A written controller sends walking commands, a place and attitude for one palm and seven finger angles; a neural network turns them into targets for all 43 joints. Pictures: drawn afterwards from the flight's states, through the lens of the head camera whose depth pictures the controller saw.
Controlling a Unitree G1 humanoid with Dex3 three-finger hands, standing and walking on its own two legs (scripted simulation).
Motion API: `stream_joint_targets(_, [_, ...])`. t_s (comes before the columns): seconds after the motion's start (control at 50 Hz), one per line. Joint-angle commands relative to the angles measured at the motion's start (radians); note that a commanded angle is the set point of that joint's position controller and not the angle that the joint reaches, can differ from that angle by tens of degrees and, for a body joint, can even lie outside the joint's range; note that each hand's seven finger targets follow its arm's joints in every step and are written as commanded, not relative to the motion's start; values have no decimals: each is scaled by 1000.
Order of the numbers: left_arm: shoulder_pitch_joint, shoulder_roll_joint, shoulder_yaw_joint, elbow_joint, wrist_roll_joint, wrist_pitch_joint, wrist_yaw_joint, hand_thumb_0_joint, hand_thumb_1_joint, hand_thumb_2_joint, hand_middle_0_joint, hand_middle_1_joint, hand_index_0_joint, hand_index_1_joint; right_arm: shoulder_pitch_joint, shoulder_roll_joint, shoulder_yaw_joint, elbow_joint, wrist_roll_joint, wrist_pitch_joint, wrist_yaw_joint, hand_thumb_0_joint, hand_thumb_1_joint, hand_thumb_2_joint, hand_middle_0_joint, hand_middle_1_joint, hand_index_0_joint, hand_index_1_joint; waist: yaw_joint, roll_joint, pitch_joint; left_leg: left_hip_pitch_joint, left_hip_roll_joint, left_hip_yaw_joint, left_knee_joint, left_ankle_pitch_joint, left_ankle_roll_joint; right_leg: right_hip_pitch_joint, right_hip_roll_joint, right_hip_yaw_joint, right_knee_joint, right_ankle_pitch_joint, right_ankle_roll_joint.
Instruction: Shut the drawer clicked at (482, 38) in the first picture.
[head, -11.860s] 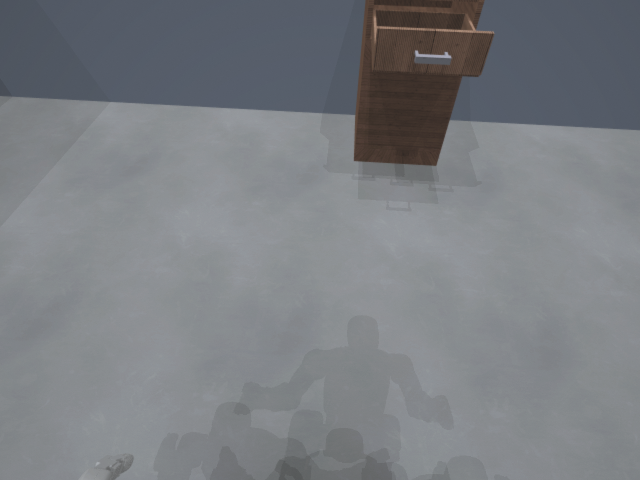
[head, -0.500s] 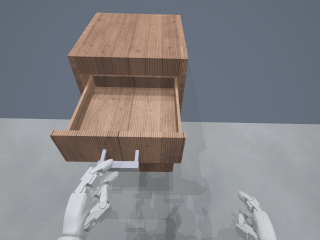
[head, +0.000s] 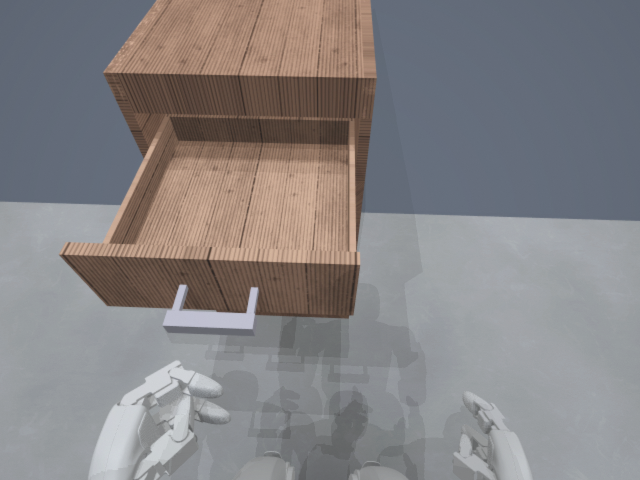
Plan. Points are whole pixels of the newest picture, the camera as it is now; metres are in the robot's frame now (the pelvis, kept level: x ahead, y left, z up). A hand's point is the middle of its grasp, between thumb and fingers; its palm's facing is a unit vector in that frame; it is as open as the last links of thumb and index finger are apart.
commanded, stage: raise the hand and make a fist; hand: left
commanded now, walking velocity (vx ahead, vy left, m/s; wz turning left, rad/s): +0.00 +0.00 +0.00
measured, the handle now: (214, 308) +0.34 +0.16 +0.00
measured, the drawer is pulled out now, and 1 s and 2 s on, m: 0.30 0.30 0.30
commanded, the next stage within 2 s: bring the fist close to the handle in 1.08 s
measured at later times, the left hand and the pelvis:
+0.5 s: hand (170, 442) +0.16 +0.14 +0.10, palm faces +0.02 -1.00 +0.05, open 3.2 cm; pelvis +0.00 +0.03 +0.00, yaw +1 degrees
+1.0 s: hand (165, 453) +0.15 +0.15 +0.09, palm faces -0.02 -1.00 +0.00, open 3.3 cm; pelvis +0.01 +0.04 +0.01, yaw +0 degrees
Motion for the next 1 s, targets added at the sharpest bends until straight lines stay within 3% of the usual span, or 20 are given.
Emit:
stream_joint_targets(0.0, [200,60,148,-267,-25,-225,72,0,900,900,-1040,-1210,-1040,-1210,-124,-92,-77,-139,-9,-78,-1,0,-900,-900,200,300,200,300,45,-61,-196,-27,8,-81,-79,288,0,311,-106,234,-178,642,154])
stream_joint_targets(0.04, [184,39,64,-273,-8,-308,23,0,900,900,-1080,-1253,-1080,-1253,-120,-106,-78,-129,-14,-102,7,0,-900,-900,200,300,200,300,8,-34,-161,-35,6,-83,-61,288,7,253,-111,243,-179,611,166])
stream_joint_targets(0.08, [182,13,1,-233,-22,-355,-50,0,900,900,-1120,-1297,-1120,-1297,-114,-130,-81,-126,-8,-134,14,0,-900,-900,200,300,200,300,-31,-33,-137,-27,9,-94,-43,275,17,184,-110,232,-190,532,171])
stream_joint_targets(0.1, [204,-3,-26,-223,-34,-363,-87,0,900,900,-1140,-1318,-1140,-1318,-112,-142,-81,-135,-6,-149,15,0,-900,-900,200,300,200,300,-34,-20,-138,-29,6,-95,-38,262,20,172,-114,231,-198,487,170])
stream_joint_targets(0.12, [206,-8,-44,-192,-35,-353,-113,0,900,900,-1160,-1340,-1160,-1340,-112,-152,-82,-139,1,-154,13,0,-900,-900,200,300,200,300,-54,-84,-105,-31,10,-103,-32,248,26,144,-114,233,-215,457,175])
stream_joint_targets(0.16, [194,28,-18,-206,-44,-335,-139,0,900,900,-1200,-1383,-1200,-1383,-104,-168,-88,-160,6,-159,5,0,-900,-900,200,300,200,300,-43,-102,-144,-37,4,-99,-34,208,28,153,-117,239,-229,352,167])
stream_joint_targets(0.18, [182,75,32,-231,-42,-325,-129,0,900,900,-1220,-1405,-1220,-1405,-100,-170,-94,-165,5,-155,-2,0,-900,-900,200,300,200,300,-26,-107,-183,-30,6,-95,-41,207,26,171,-114,232,-225,318,154])
stream_joint_targets(0.22, [177,128,83,-287,-22,-303,-82,0,900,900,-1260,-1448,-1260,-1448,-111,-165,-97,-182,2,-138,-9,0,-900,-900,200,300,200,300,9,-40,-224,6,8,-82,-58,220,26,181,-100,215,-212,276,132])
stream_joint_targets(0.28, [191,43,34,-364,-14,-270,-2,0,900,900,-1320,-1513,-1320,-1513,-99,-140,-89,-223,-7,-117,-1,0,-900,-900,200,300,200,300,25,22,-246,78,8,-70,-114,252,25,177,-70,139,-194,248,94])
stream_joint_targets(0.34, [171,-8,-26,-336,2,-233,44,0,900,900,-1380,-1578,-1380,-1578,-103,-145,-78,-235,-9,-101,7,0,-900,-900,200,300,200,300,-2,-34,-153,72,15,-84,-133,208,26,130,-60,124,-227,195,100])
stream_joint_targets(0.44, [198,-32,-168,-357,56,-161,24,0,900,900,-1400,-1600,-1400,-1600,-96,-164,-57,-275,-4,-89,20,0,-900,-900,200,300,200,300,-20,-22,-85,99,25,-105,-169,189,33,100,-59,98,-236,167,97])
stream_joint_targets(0.52, [198,70,-96,-386,96,-101,56,0,900,900,-1400,-1600,-1400,-1600,-108,-159,-50,-298,-5,-55,18,0,-900,-900,200,300,200,300,10,5,-60,104,23,-109,-205,158,27,110,-52,81,-233,119,78])
stream_joint_targets(0.6, [227,22,-82,-462,77,-110,115,0,900,900,-1400,-1600,-1400,-1600,-95,-135,-43,-325,-12,-40,28,0,-900,-900,200,300,200,300,30,26,-103,148,23,-102,-222,191,15,126,-37,46,-213,141,65])
stream_joint_targets(0.62, [216,14,-81,-467,71,-117,128,0,900,900,-1400,-1600,-1400,-1600,-94,-135,-43,-319,-13,-42,28,0,-900,-900,200,300,200,300,24,1,-100,149,23,-107,-222,194,15,126,-32,45,-217,144,67])
stream_joint_targets(0.7, [206,-34,-160,-497,59,-167,121,0,900,900,-1400,-1600,-1400,-1600,-74,-154,-43,-311,-16,-72,39,0,-900,-900,200,300,200,300,-7,-3,-93,150,27,-121,-206,191,15,89,-33,37,-211,133,71])
stream_joint_targets(0.74, [202,-37,-195,-473,75,-175,103,0,900,900,-1400,-1600,-1400,-1600,-68,-164,-45,-304,-14,-82,39,0,-900,-900,200,300,200,300,-22,-18,-69,135,29,-128,-199,172,18,69,-36,43,-208,120,73])
stream_joint_targets(0.8, [258,-4,-184,-424,100,-149,76,0,900,900,-1400,-1600,-1400,-1600,-67,-167,-51,-309,-10,-74,39,0,-900,-900,200,300,200,300,-12,-30,-62,106,27,-126,-199,155,18,77,-44,50,-208,114,73])
stream_joint_targets(0.86, [277,39,-137,-433,118,-114,82,0,900,900,-1400,-1600,-1400,-1600,-77,-158,-54,-323,-8,-51,36,0,-900,-900,200,300,200,300,11,0,-101,120,21,-114,-204,188,15,112,-47,57,-198,149,69])
stream_joint_targets(0.92, [287,44,-85,-478,97,-111,113,0,900,900,-1400,-1600,-1400,-1600,-78,-141,-57,-323,-8,-38,31,0,-900,-900,200,300,200,300,36,-2,-146,147,23,-110,-209,251,6,146,-37,48,-188,197,65])
stream_joint_targets(0.98, [277,-8,-112,-521,64,-138,129,0,900,900,-1400,-1600,-1400,-1600,-73,-137,-53,-323,-11,-46,36,0,-900,-900,200,300,200,300,24,7,-142,160,22,-108,-202,277,6,140,-33,40,-193,217,68])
